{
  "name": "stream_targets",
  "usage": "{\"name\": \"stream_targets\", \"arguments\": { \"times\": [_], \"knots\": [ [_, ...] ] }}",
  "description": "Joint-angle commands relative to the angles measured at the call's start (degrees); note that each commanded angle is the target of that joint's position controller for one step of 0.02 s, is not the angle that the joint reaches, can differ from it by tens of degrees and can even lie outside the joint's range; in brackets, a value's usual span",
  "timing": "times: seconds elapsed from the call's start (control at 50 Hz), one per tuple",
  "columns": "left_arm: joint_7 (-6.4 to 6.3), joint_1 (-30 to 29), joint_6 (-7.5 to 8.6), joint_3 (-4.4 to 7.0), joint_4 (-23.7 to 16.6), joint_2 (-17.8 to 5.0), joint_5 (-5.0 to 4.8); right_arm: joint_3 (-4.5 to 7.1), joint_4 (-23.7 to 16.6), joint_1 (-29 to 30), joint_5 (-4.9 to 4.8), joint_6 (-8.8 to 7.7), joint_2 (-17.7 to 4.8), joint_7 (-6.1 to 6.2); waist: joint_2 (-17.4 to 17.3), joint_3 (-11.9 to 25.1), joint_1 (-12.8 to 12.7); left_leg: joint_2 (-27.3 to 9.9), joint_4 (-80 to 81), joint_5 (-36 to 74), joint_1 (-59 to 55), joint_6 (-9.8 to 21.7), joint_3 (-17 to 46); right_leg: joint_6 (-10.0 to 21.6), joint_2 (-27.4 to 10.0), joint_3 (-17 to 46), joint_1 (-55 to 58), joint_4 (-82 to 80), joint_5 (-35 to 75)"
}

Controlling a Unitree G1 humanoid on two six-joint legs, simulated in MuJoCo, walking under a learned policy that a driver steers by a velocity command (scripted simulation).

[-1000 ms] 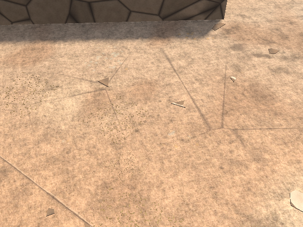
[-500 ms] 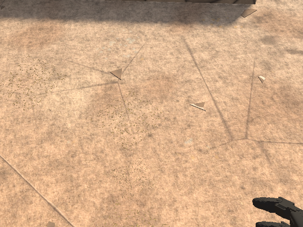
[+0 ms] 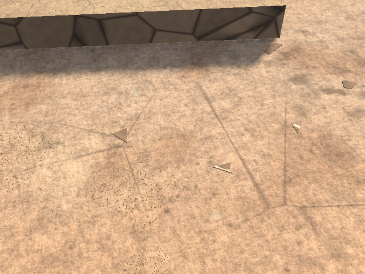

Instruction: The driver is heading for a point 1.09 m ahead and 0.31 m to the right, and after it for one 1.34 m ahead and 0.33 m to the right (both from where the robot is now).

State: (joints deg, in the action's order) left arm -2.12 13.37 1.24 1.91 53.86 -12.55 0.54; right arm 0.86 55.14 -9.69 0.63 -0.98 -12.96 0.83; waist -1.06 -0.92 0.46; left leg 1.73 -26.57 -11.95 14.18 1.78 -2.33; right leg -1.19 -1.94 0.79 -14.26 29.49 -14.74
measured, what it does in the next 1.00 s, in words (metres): walks ahead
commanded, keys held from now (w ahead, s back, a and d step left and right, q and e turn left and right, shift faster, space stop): no key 0.50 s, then w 0.50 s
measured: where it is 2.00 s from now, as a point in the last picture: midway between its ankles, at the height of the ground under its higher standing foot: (205, 221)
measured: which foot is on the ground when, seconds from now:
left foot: down 0.00-0.78, up 0.80-1.00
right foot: down 0.00-1.00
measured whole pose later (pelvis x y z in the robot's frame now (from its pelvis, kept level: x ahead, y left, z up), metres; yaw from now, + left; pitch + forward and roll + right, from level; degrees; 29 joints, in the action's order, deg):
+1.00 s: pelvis +0.14 -0.05 +0.01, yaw +0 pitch +1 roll +1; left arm 0.2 26.3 5.5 1.5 62.8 -10.4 0.2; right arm 3.4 57.3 -7.1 -1.5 -4.9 -15.3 -0.8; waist -1.6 0.6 -2.9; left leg -4.4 -56.6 -10.5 34.3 2.7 -1.0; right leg 2.6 1.1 -2.6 -0.3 15.2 -15.8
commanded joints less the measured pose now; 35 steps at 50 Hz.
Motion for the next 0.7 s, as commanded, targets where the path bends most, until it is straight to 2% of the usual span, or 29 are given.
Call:
{"name": "stream_targets", "arguments": {
  "times": [0.02,0.16,0.32,0.5,0.52,0.56,0.58,0.6,0.64,0.66,0.68,0.7],
  "knots": [
    [-0.11,1.2,0.93,1.36,-1.0,-7.0,-0.36,1.22,-1.2,0.0,-0.36,-0.47,-5.7,0.15,3.3,2.9,-0.4,-3.3,2.8,8.0,-2.3,1.4,3.3,1.9,-2.2,2.5,2.5,-4.8,11.8],
    [-0.14,0.7,0.17,1.23,1.2,-6.7,-0.48,1.35,1.4,-0.2,-0.73,0.58,-6.0,0.60,1.0,2.8,-0.4,-3.5,1.7,13.5,-4.8,1.0,3.3,2.2,-1.5,1.5,3.6,-4.5,16.3],
    [-0.22,0.1,-0.48,1.17,3.4,-6.0,-0.44,1.45,3.6,0.0,-0.77,1.15,-6.6,1.08,1.2,1.5,-0.4,-3.8,2.1,13.3,-5.4,0.8,3.5,2.0,-0.8,0.7,4.1,-5.4,15.1],
    [-0.52,0.0,-0.89,1.05,5.5,-5.5,-0.36,1.39,5.3,0.1,-0.69,1.15,-6.2,1.22,1.4,0.0,-0.4,-3.7,3.2,9.7,-4.6,0.7,3.6,1.6,-0.3,0.1,3.7,-6.5,10.7],
    [-0.56,1.3,-0.98,0.94,6.4,-4.9,-0.39,1.28,6.1,-1.0,-0.69,1.19,-5.6,1.23,1.2,1.3,-0.4,-3.2,3.6,3.3,-5.1,0.9,3.1,1.7,0.4,-0.7,4.2,-6.6,4.8],
    [-0.73,1.2,-1.09,1.24,6.5,-5.3,-1.01,2.01,6.5,-1.8,-1.43,1.37,-7.3,1.37,0.0,-1.7,0.0,-2.9,4.3,-19.7,-1.9,2.8,4.1,3.0,2.5,-2.5,-0.2,-3.7,-13.7],
    [-0.80,0.4,-0.79,1.25,5.8,-5.4,-1.08,2.28,6.2,-2.2,-1.59,1.13,-8.0,1.42,-1.2,-4.5,0.4,-4.8,6.2,-28.3,0.3,4.2,7.1,3.7,2.6,-2.4,-3.8,-2.1,-19.4],
    [-0.73,-0.7,-0.11,1.12,5.0,-4.9,-1.15,2.54,6.2,-3.5,-1.80,0.54,-8.7,1.36,-3.0,-6.6,1.0,-7.9,8.8,-33.3,0.7,6.1,11.8,4.0,2.6,-2.5,-7.6,0.8,-20.2],
    [0.05,-2.1,1.70,0.63,3.9,-2.4,-1.53,3.57,7.1,-7.7,-2.15,-0.88,-11.4,1.04,-9.1,-7.1,2.0,-17.6,16.1,-37.9,-2.3,11.6,26.2,4.1,2.6,-4.2,-12.4,11.3,-12.5],
    [0.52,-3.0,2.35,0.81,3.5,-3.0,-1.72,3.75,6.9,-7.9,-1.93,-1.50,-11.5,0.99,-8.7,-7.5,2.1,-20.4,18.0,-36.5,-1.1,13.4,30.5,4.8,0.9,-2.2,-13.2,15.4,-11.9],
    [0.94,-3.1,2.86,1.02,3.2,-3.4,-1.98,3.69,6.2,-6.9,-1.63,-2.12,-11.1,0.85,-7.7,-7.4,1.4,-21.3,18.4,-33.9,-0.9,13.8,31.4,5.5,-0.1,-1.0,-14.0,18.0,-13.9],
    [1.28,-2.4,3.28,1.00,3.1,-3.3,-2.25,3.66,5.3,-5.1,-1.88,-2.59,-10.9,0.63,-7.3,-7.1,0.3,-21.1,18.0,-30.8,-1.0,13.1,29.6,6.2,-1.2,-0.5,-13.6,16.1,-15.4]
  ]
}}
